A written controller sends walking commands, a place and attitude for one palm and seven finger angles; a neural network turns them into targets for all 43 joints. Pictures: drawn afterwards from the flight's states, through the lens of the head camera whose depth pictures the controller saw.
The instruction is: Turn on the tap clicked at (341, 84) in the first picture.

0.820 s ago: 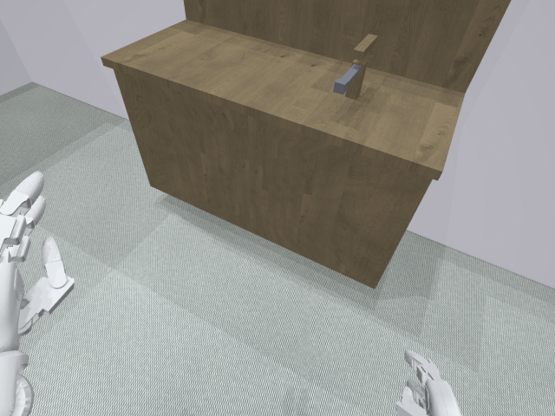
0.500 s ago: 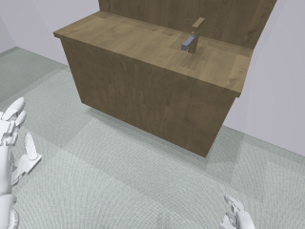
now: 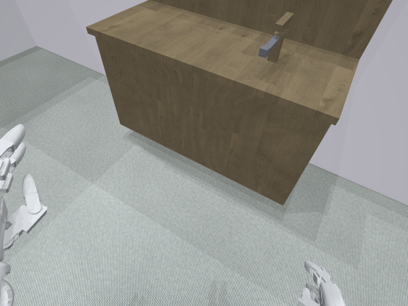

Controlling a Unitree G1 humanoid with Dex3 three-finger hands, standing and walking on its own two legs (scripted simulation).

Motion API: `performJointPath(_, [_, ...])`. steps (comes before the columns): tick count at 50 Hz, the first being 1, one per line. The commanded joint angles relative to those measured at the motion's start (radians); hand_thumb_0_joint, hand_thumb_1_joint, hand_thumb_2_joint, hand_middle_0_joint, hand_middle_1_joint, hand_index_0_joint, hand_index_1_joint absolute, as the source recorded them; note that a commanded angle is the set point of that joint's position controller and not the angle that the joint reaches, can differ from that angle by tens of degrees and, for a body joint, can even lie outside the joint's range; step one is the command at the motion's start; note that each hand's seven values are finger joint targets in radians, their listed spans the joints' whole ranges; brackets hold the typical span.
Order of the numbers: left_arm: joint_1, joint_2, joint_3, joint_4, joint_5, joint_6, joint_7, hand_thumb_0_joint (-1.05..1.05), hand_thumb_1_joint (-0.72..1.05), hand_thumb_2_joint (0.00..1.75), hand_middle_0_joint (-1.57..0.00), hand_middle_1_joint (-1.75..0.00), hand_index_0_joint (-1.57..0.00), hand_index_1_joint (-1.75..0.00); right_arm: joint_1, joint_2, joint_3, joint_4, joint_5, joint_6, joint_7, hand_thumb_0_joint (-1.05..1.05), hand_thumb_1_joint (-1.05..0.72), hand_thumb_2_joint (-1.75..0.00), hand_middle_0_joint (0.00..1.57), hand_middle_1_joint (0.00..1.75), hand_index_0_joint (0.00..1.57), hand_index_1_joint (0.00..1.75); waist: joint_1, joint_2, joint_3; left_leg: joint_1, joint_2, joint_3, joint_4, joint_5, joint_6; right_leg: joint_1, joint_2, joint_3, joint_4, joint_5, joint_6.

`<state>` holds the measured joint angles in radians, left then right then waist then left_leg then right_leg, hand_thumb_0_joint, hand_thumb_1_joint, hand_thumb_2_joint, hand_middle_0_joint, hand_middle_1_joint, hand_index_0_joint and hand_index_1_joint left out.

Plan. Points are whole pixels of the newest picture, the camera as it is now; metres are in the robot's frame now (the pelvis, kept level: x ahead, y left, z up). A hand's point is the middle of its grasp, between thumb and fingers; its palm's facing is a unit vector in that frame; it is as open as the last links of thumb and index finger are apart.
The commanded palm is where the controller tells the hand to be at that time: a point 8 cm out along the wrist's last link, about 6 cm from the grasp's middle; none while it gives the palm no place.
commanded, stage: walk around to get in front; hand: left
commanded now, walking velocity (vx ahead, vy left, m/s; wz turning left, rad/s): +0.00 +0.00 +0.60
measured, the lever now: (263, 51) +0.90 -0.17 +0.06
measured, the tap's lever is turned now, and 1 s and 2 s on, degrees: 0 0 0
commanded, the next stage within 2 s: none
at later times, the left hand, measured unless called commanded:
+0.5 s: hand out of the picture +0.09 +0.28 +0.17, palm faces +0.65 -0.66 -0.38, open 7.4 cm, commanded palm +0.03 +0.30 +0.19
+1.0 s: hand out of the picture -0.06 +0.24 +0.17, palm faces +0.80 -0.44 -0.40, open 7.4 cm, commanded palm -0.13 +0.24 +0.19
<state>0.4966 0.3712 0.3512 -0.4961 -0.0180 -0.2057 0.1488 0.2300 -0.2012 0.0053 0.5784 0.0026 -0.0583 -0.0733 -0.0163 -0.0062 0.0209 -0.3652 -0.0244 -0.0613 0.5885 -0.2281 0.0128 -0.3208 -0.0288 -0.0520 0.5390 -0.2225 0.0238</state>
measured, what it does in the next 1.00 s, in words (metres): walks backwards, turning left: left foot, then right foot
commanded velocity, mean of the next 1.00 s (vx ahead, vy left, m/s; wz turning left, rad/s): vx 0.00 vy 0.00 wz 0.60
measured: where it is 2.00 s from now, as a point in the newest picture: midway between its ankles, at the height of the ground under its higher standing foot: outside the picture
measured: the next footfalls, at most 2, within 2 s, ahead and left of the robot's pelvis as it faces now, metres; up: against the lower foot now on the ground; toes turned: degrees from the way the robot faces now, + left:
left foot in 0.50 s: -0.04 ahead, +0.13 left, +0.00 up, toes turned +22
right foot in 0.80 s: +0.03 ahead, -0.12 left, +0.00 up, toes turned +26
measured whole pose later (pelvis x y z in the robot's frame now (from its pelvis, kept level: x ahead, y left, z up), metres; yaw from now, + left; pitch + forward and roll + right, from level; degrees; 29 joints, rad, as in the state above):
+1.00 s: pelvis -0.10 -0.08 +0.01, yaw +35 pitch -3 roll +2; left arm 0.46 0.33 0.30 -0.42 -0.02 -0.14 0.14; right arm 0.22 -0.22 0.01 0.63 -0.01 -0.03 -0.08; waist 0.01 0.00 0.02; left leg -0.48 0.01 0.03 1.10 -0.38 -0.05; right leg -0.25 -0.09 -0.15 0.51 -0.22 -0.02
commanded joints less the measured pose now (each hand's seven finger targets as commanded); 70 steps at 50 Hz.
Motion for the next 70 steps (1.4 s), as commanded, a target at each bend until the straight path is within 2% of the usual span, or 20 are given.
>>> performJointPath(1, [-0.057, 0.141, 0.105, -0.257, -0.002, -0.059, 0.024, 0.0, 0.9, 0.9, -0.2, -0.3, -0.2, -0.3, -0.091, -0.126, -0.045, -0.159, -0.002, -0.066, -0.013, 0.0, -0.9, -0.9, 0.2, 0.3, 0.2, 0.3, 0.012, 0.184, -0.137, -0.139, 0.156, -0.217, -0.233, -0.012, 0.059, 0.175, 0.002, 0.029, 0.122, -0.031, 0.01])
performJointPath(4, [-0.081, 0.15, 0.114, -0.286, 0.003, -0.064, 0.019, 0.0, 0.9, 0.9, -0.2, -0.3, -0.2, -0.3, -0.083, -0.126, -0.052, -0.147, -0.016, -0.086, -0.011, 0.0, -0.9, -0.9, 0.2, 0.3, 0.2, 0.3, 0.012, 0.25, -0.13, -0.108, 0.215, -0.346, -0.285, 0.035, 0.11, 0.127, 0.042, 0.051, 0.185, -0.195, 0.018])
performJointPath(9, [-0.001, 0.157, 0.127, -0.27, -0.008, -0.054, 0.017, 0.0, 0.9, 0.9, -0.2, -0.3, -0.2, -0.3, -0.085, -0.118, -0.054, -0.125, -0.011, -0.091, 0.008, 0.0, -0.9, -0.9, 0.2, 0.3, 0.2, 0.3, 0.023, 0.164, -0.211, -0.019, 0.151, -0.259, -0.117, 0.245, 0.07, 0.221, 0.005, 0.09, -0.079, -0.003, -0.005])
performJointPath(11, [-0.017, 0.168, 0.116, -0.249, -0.015, -0.031, 0.023, 0.0, 0.9, 0.9, -0.2, -0.3, -0.2, -0.3, -0.091, -0.094, -0.055, -0.153, 0.006, -0.07, 0.013, 0.0, -0.9, -0.9, 0.2, 0.3, 0.2, 0.3, 0.016, -0.139, -0.203, -0.156, 0.013, -0.022, 0.126, -0.013, -0.019, 0.252, -0.242, 0.297, -0.169, 0.047, -0.103])
performJointPath(13, [-0.049, 0.164, 0.111, -0.203, -0.023, -0.021, 0.03, 0.0, 0.9, 0.9, -0.2, -0.3, -0.2, -0.3, -0.085, -0.119, -0.067, -0.137, 0.0, -0.053, 0.002, 0.0, -0.9, -0.9, 0.2, 0.3, 0.2, 0.3, 0.021, -0.152, -0.125, -0.171, 0.009, 0.008, 0.498, -0.215, -0.048, 0.086, -0.38, 0.36, -0.257, 0.004, -0.182])
performJointPath(17, [-0.068, 0.174, 0.116, -0.151, 0.002, -0.022, 0.024, 0.0, 0.9, 0.9, -0.2, -0.3, -0.2, -0.3, -0.115, -0.077, -0.028, -0.145, -0.008, -0.032, -0.015, 0.0, -0.9, -0.9, 0.2, 0.3, 0.2, 0.3, 0.015, -0.14, -0.073, -0.093, 0.086, 0.046, 0.398, -0.2, -0.048, 0.04, -0.299, 0.089, -0.178, 0.181, -0.14])
performJointPath(23, [-0.091, 0.166, 0.102, -0.243, -0.01, -0.03, 0.045, 0.0, 0.9, 0.9, -0.2, -0.3, -0.2, -0.3, -0.072, -0.08, -0.036, -0.154, -0.022, -0.043, -0.034, 0.0, -0.9, -0.9, 0.2, 0.3, 0.2, 0.3, 0.005, -0.07, -0.135, 0.152, 0.011, 0.176, -0.138, -0.007, -0.023, 0.103, -0.236, 0.0, 0.031, 0.3, -0.054])
performJointPath(26, [-0.087, 0.169, 0.094, -0.361, -0.022, -0.06, 0.036, 0.0, 0.9, 0.9, -0.2, -0.3, -0.2, -0.3, -0.064, -0.114, -0.046, -0.172, -0.016, -0.072, -0.01, 0.0, -0.9, -0.9, 0.2, 0.3, 0.2, 0.3, 0.015, 0.331, -0.162, 0.378, 0.378, -0.343, -0.192, 0.813, 0.188, -0.259, -0.017, -0.021, 0.504, -0.378, 0.059])
performJointPath(32, [-0.032, 0.134, 0.091, -0.321, -0.018, -0.044, 0.01, 0.0, 0.9, 0.9, -0.2, -0.3, -0.2, -0.3, -0.065, -0.129, -0.07, -0.133, 0.002, -0.102, 0.032, 0.0, -0.9, -0.9, 0.2, 0.3, 0.2, 0.3, 0.007, 0.282, -0.12, 0.136, 0.23, -0.156, -0.164, 0.436, 0.122, -0.06, 0.016, -0.004, 0.314, -0.23, 0.057])
performJointPath(38, [-0.027, 0.136, 0.108, -0.23, -0.037, -0.01, 0.002, 0.0, 0.9, 0.9, -0.2, -0.3, -0.2, -0.3, -0.099, -0.115, -0.05, -0.138, 0.001, -0.083, 0.028, 0.0, -0.9, -0.9, 0.2, 0.3, 0.2, 0.3, 0.022, 0.237, -0.102, -0.024, 0.202, -0.202, -0.167, 0.126, 0.099, 0.15, 0.055, -0.01, 0.021, -0.116, 0.054])
performJointPath(40, [-0.078, 0.156, 0.106, -0.193, -0.021, 0.003, 0.007, 0.0, 0.9, 0.9, -0.2, -0.3, -0.2, -0.3, -0.101, -0.086, -0.038, -0.144, 0.008, -0.068, 0.023, 0.0, -0.9, -0.9, 0.2, 0.3, 0.2, 0.3, 0.026, 0.018, -0.113, -0.131, 0.109, -0.115, 0.006, -0.1, 0.03, 0.256, -0.1, 0.131, -0.216, -0.039, -0.006])
performJointPath(41, [-0.1, 0.213, 0.132, -0.175, -0.012, 0.017, 0.02, 0.0, 0.9, 0.9, -0.2, -0.3, -0.2, -0.3, -0.108, -0.074, -0.039, -0.161, 0.005, -0.059, 0.021, 0.0, -0.9, -0.9, 0.2, 0.3, 0.2, 0.3, 0.026, -0.259, -0.102, -0.233, -0.024, 0.051, 0.306, -0.276, -0.041, 0.233, -0.346, 0.453, -0.303, -0.042, -0.114])
performJointPath(42, [-0.157, 0.197, 0.117, -0.161, -0.025, 0.022, 0.029, 0.0, 0.9, 0.9, -0.2, -0.3, -0.2, -0.3, -0.108, -0.099, -0.046, -0.145, -0.003, -0.062, 0.012, 0.0, -0.9, -0.9, 0.2, 0.3, 0.2, 0.3, 0.035, -0.249, -0.098, -0.201, -0.011, 0.018, 0.54, -0.289, -0.051, 0.127, -0.412, 0.44, -0.321, -0.025, -0.145])
performJointPath(47, [-0.147, 0.17, 0.079, -0.12, -0.003, 0.001, 0.014, 0.0, 0.9, 0.9, -0.2, -0.3, -0.2, -0.3, -0.152, -0.079, -0.02, -0.124, -0.013, -0.025, -0.012, 0.0, -0.9, -0.9, 0.2, 0.3, 0.2, 0.3, 0.017, -0.14, -0.04, -0.112, 0.051, 0.082, 0.569, -0.143, -0.072, 0.006, -0.266, 0.051, -0.284, -0.066, -0.1])
performJointPath(53, [-0.125, 0.183, 0.116, -0.219, -0.003, -0.027, 0.049, 0.0, 0.9, 0.9, -0.2, -0.3, -0.2, -0.3, -0.131, -0.09, -0.041, -0.149, -0.03, -0.053, -0.036, 0.0, -0.9, -0.9, 0.2, 0.3, 0.2, 0.3, 0.06, -0.143, -0.1, 0.016, 0.066, 0.143, 0.107, -0.252, -0.023, 0.115, -0.314, 0.069, -0.242, -0.034, -0.136])
performJointPath(56, [-0.101, 0.165, 0.11, -0.281, -0.019, -0.03, 0.053, 0.0, 0.9, 0.9, -0.2, -0.3, -0.2, -0.3, -0.069, -0.096, -0.043, -0.155, -0.027, -0.046, -0.03, 0.0, -0.9, -0.9, 0.2, 0.3, 0.2, 0.3, 0.003, -0.017, -0.161, 0.177, 0.03, 0.15, -0.184, -0.067, -0.012, 0.112, -0.259, 0.002, 0.009, 0.082, -0.056])
performJointPath(58, [-0.117, 0.158, 0.091, -0.375, -0.028, -0.059, 0.042, 0.0, 0.9, 0.9, -0.2, -0.3, -0.2, -0.3, -0.076, -0.146, -0.051, -0.182, -0.024, -0.061, -0.014, 0.0, -0.9, -0.9, 0.2, 0.3, 0.2, 0.3, 0.002, 0.425, -0.126, 0.322, 0.334, -0.275, -0.268, 0.553, 0.126, -0.228, -0.043, -0.094, 0.432, -0.262, 0.061])
performJointPath(60, [-0.085, 0.172, 0.107, -0.318, 0.009, -0.073, 0.014, 0.0, 0.9, 0.9, -0.2, -0.3, -0.2, -0.3, -0.059, -0.108, -0.051, -0.132, -0.021, -0.082, 0.02, 0.0, -0.9, -0.9, 0.2, 0.3, 0.2, 0.3, 0.002, 0.328, -0.102, 0.291, 0.407, -0.38, -0.242, 0.654, 0.182, -0.34, -0.063, 0.026, 0.642, -0.353, 0.041])
performJointPath(62, [-0.102, 0.147, 0.083, -0.344, 0.011, -0.071, 0.002, 0.0, 0.9, 0.9, -0.2, -0.3, -0.2, -0.3, -0.077, -0.133, -0.074, -0.129, -0.003, -0.094, 0.036, 0.0, -0.9, -0.9, 0.2, 0.3, 0.2, 0.3, 0.0, 0.235, -0.065, 0.22, 0.319, -0.248, -0.209, 0.499, 0.163, -0.306, -0.061, 0.039, 0.6, -0.257, 0.05])
performJointPath(70, [-0.001, 0.141, 0.104, -0.281, -0.041, -0.024, 0.002, 0.0, 0.9, 0.9, -0.2, -0.3, -0.2, -0.3, -0.072, -0.116, -0.052, -0.121, 0.001, -0.1, 0.028, 0.0, -0.9, -0.9, 0.2, 0.3, 0.2, 0.3, -0.002, 0.264, -0.102, 0.114, 0.234, -0.25, -0.269, 0.222, 0.129, -0.057, 0.041, -0.014, 0.27, -0.231, 0.069])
